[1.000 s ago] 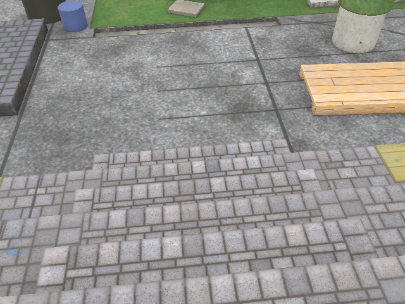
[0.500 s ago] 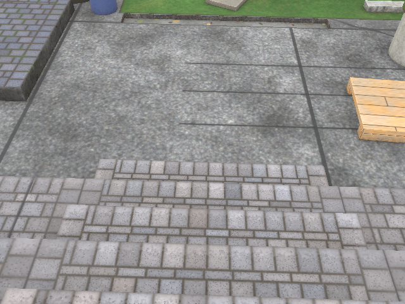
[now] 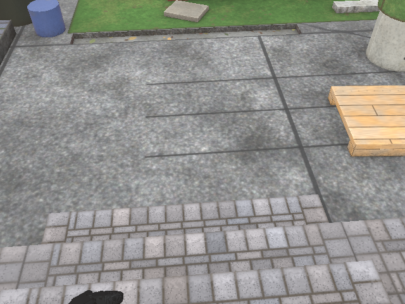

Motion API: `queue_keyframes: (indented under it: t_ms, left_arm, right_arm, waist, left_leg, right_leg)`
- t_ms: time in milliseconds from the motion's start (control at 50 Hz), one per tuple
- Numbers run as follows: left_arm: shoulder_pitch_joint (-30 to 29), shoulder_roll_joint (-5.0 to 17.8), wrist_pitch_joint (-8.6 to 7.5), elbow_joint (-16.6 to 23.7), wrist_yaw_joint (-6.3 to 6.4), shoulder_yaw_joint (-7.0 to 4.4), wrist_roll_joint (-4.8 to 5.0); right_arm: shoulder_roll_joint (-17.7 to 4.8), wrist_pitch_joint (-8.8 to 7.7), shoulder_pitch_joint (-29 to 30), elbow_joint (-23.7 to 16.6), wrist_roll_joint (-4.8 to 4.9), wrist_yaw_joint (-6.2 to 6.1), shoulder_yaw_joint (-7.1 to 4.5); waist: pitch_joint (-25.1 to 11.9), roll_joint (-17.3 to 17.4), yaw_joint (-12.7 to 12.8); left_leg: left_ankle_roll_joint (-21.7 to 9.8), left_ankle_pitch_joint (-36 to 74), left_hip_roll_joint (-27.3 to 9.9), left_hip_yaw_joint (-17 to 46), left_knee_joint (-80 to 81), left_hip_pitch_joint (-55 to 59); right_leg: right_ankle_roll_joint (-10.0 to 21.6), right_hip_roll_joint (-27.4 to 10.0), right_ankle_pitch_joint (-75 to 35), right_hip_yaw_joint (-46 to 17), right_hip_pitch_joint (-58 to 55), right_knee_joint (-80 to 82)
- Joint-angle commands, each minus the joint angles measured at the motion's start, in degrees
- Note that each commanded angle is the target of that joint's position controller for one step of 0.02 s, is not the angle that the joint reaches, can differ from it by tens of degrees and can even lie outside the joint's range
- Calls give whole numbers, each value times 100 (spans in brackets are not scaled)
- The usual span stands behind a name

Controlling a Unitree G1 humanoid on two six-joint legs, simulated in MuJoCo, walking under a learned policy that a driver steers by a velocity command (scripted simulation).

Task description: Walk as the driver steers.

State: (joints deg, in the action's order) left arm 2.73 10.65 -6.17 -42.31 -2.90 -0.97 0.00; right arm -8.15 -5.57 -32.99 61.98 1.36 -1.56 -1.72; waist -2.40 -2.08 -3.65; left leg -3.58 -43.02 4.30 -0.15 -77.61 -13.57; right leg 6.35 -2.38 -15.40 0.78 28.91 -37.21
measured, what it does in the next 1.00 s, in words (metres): goes down: left foot 0.15 m lower, then right foot 0.15 m lower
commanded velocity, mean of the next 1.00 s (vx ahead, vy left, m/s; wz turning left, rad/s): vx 1.00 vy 0.00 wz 0.00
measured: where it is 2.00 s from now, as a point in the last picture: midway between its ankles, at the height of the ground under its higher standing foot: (194, 174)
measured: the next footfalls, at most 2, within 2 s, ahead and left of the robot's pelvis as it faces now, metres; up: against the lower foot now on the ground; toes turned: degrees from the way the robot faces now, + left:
left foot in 0.36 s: +0.42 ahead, +0.13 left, -0.15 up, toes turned -1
right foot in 0.70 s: +0.75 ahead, -0.11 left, -0.30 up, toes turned -1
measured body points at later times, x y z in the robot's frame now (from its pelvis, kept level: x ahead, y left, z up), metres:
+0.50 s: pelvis +0.43 +0.03 -0.22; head +0.42 +0.02 +0.23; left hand +0.58 +0.27 -0.33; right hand +0.34 -0.18 -0.38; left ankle +0.38 +0.12 -0.91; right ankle +0.43 -0.15 -0.78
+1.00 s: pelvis +0.88 +0.00 -0.43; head +0.88 +0.01 +0.02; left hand +0.76 +0.21 -0.57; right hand +1.10 -0.22 -0.50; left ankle +1.04 +0.12 -1.13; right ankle +0.71 -0.11 -1.05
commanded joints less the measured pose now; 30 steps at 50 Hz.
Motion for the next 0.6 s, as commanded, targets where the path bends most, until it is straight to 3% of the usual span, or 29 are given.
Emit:
queue_keyframes:
  t_ms: [20,40,60,80,100,120,140,160,180,200,220,260,280,300,320,340,360,380,400,420,440,460,480,500,520,540,560,580,600]
  left_arm:
    - [5395,364,71,-1771,-14,-260,-49]
    - [3819,26,55,-1186,16,-50,-15]
    - [3067,185,93,-1042,29,-124,23]
    - [2697,292,45,-1091,-5,-191,-27]
    - [1585,54,11,-781,49,-48,-115]
    - [1091,178,-24,-667,150,-35,-163]
    - [1157,316,-14,-788,265,-62,-209]
    - [1491,729,-49,-889,329,-228,-277]
    - [1516,582,-119,-994,508,-216,-98]
    - [1548,581,-189,-950,642,-220,81]
    - [1779,592,-192,-1042,676,-217,209]
    - [2097,709,-92,-1150,671,-285,275]
    - [1988,769,-81,-1216,626,-295,145]
    - [1860,524,-64,-1209,533,-263,124]
    - [1516,605,-42,-1164,408,-281,101]
    - [564,773,-87,-1031,308,-361,221]
    - [329,113,-136,-909,333,-291,215]
    - [1622,-357,-255,-579,370,-160,349]
    - [2210,-170,-260,-623,285,-166,332]
    - [2189,-79,-239,-702,297,-196,285]
    - [1947,-148,-205,-496,362,-198,310]
    - [1383,-147,-98,-393,382,-144,343]
    - [911,97,84,-284,360,-221,366]
    - [730,107,136,-119,388,-178,316]
    - [889,296,114,-274,353,-212,202]
    - [539,552,-6,-123,267,-258,130]
    - [218,429,-115,-104,138,-196,2]
    - [-72,206,-84,-59,43,-143,-57]
    - [-377,74,-2,144,5,-98,16]
  right_arm:
    - [-123,-237,2041,-903,62,152,-91]
    - [-76,-355,1002,-1213,211,161,-36]
    - [-140,-347,752,-1144,243,180,-53]
    - [-289,-302,951,-1276,281,113,-85]
    - [-355,-104,1391,-1370,245,11,-132]
    - [-333,38,1671,-1407,184,-10,-117]
    - [-276,134,1638,-1429,55,-8,-85]
    - [-442,119,1396,-1378,-32,73,-149]
    - [-832,-20,1870,-1506,-1,141,-207]
    - [-781,-106,2173,-1522,-169,243,-158]
    - [-515,-108,2447,-1499,-232,327,-109]
    - [-432,64,3089,-1902,-39,360,-52]
    - [-676,94,2318,-1709,-75,375,-162]
    - [-1009,136,1473,-1459,-134,345,-255]
    - [-1351,164,-49,-963,-143,313,-444]
    - [-1429,140,-2002,-372,-235,302,-507]
    - [-833,69,-2609,131,-204,343,-320]
    - [-427,-30,-1186,-299,-303,317,6]
    - [-252,-20,-757,-423,-233,345,37]
    - [-415,-6,-387,-431,-130,423,-64]
    - [-743,-72,181,-469,-127,468,-158]
    - [-743,-154,890,-662,-292,449,-110]
    - [-538,-179,1362,-767,-344,323,7]
    - [-870,-129,1571,-766,-363,162,-44]
    - [-1238,-168,1464,-728,-433,67,-186]
    - [-923,-231,1225,-664,-236,-83,-123]
    - [-729,-285,1089,-625,-36,-219,-58]
    - [-796,-258,950,-612,63,-257,-60]
    - [-984,-215,774,-570,104,-265,-128]
  waist:
    - [45,-1510,2650]
    - [34,-2174,1147]
    - [85,-1374,584]
    - [-69,-550,350]
    - [733,514,-101]
    - [1204,505,-201]
    - [1155,583,-268]
    - [882,470,-295]
    - [997,288,-236]
    - [919,205,-122]
    - [657,301,84]
    - [597,79,358]
    - [298,-221,-37]
    - [14,-221,-387]
    - [-381,-139,-1120]
    - [-493,361,-2355]
    - [315,1826,-2455]
    - [424,3362,-705]
    - [-14,2391,-199]
    - [19,690,78]
    - [-107,204,493]
    - [369,232,629]
    - [853,-639,804]
    - [1011,-198,899]
    - [956,-134,876]
    - [971,4,747]
    - [871,178,604]
    - [764,73,417]
    - [668,275,261]
  left_leg:
    - [-244,357,545,963,-5040,-4749]
    - [-680,591,283,1776,-3854,-5061]
    - [-564,982,80,1496,-3514,-5429]
    - [-547,1848,-392,1586,-2391,-5587]
    - [-235,2754,-808,1323,-852,-4857]
    - [106,2633,-1132,1232,-150,-4347]
    - [367,2609,-1253,1047,8,-3924]
    - [372,3661,-1219,809,117,-3373]
    - [182,5420,-1347,972,1793,-3161]
    - [131,7216,-1112,555,3006,-1775]
    - [147,7824,-898,254,3362,-716]
    - [247,6827,-739,102,3858,-553]
    - [94,6761,-624,-13,3017,-46]
    - [21,6291,-561,-306,3126,520]
    - [-100,5610,-372,-612,3365,1722]
    - [-445,5765,-746,-625,4036,2969]
    - [-773,5421,-1286,261,4581,3057]
    - [-633,8964,-1463,1231,3186,3085]
    - [-804,8049,-1737,1867,3546,3174]
    - [-1125,6296,-2010,2252,3748,2583]
    - [-1421,3869,-2331,3218,4225,1828]
    - [-1586,3503,-2768,4348,4579,618]
    - [-1489,3429,-2552,3919,4766,-969]
    - [-1488,3737,-2231,3508,4904,-1744]
    - [-1318,3711,-1921,3057,4462,-1849]
    - [-975,2828,-1373,2235,4103,-1981]
    - [-857,2055,-935,1539,3966,-2640]
    - [-765,1927,-724,1025,4085,-3096]
    - [-724,2203,-777,948,4138,-2974]
  right_leg:
    - [657,-769,372,-824,-5112,-300]
    - [733,-864,-904,-1887,-4338,-485]
    - [1187,-1385,-305,-2567,-3853,-110]
    - [1440,-1954,2805,-3551,-3244,622]
    - [1288,-1963,3734,-3642,-1098,1254]
    - [1382,-2032,3419,-3876,210,1180]
    - [1341,-1747,2815,-3624,683,1039]
    - [1187,-1416,2666,-3130,805,817]
    - [702,-673,3528,-2179,839,368]
    - [528,-153,4106,-1288,1660,226]
    - [464,-17,4210,-948,1911,187]
    - [428,-149,3770,-894,1043,-101]
    - [422,-306,3053,-1045,826,-852]
    - [246,-158,2219,-646,461,-1747]
    - [56,-69,414,-522,188,-3293]
    - [-254,140,-272,-461,711,-6200]
    - [-365,1204,4518,-741,2299,-9204]
    - [80,1331,5859,-1779,3690,-9420]
    - [292,870,5136,-1933,3966,-7659]
    - [235,604,4705,-1592,3991,-7210]
    - [240,220,3850,-1526,3914,-6170]
    - [60,-175,3672,-1525,3925,-5681]
    - [-245,-429,3218,-1419,3150,-4439]
    - [-489,-491,3434,-1109,2496,-3796]
    - [-562,-558,2335,-893,2179,-3455]
    - [-440,-610,501,-960,1777,-2034]
    - [-382,-444,-1314,-611,511,-975]
    - [-402,-168,-1890,-238,-552,-453]
    - [-492,-4,-1641,-128,-1090,-270]
Velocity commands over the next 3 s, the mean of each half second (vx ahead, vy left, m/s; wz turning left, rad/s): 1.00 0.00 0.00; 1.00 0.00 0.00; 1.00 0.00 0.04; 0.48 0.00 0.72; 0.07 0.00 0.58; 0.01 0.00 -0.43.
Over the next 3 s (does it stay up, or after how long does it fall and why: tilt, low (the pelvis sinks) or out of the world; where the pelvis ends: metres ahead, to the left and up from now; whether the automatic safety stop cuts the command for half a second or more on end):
stays up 1.83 -0.05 -0.79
